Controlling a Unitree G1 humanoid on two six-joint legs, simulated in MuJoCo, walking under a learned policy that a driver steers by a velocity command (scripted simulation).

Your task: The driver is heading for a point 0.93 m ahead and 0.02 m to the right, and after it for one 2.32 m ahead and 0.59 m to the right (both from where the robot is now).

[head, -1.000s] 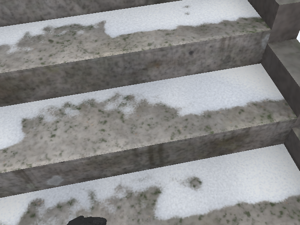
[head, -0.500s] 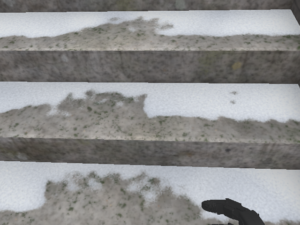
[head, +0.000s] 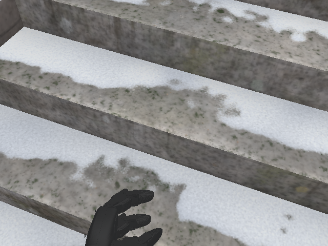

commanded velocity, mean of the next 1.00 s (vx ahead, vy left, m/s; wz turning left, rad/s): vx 0.50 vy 0.00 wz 0.10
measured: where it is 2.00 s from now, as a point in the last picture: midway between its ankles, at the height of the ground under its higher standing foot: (144, 30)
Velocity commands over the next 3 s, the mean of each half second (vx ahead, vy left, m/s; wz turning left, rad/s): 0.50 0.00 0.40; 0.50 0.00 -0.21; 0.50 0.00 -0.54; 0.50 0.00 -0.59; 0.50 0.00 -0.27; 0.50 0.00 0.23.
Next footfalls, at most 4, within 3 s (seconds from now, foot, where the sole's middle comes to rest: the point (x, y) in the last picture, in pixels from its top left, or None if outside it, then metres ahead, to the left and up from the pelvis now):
0.56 left None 0.34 0.18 -0.64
0.92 right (147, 189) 0.57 0.04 -0.48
1.36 left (96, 81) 0.92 0.23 -0.32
1.92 right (197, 16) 1.10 -0.14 -0.16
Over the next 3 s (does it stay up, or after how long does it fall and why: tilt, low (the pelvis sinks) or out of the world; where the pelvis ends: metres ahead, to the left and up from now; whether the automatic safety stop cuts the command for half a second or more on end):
stays up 1.48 -0.35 0.80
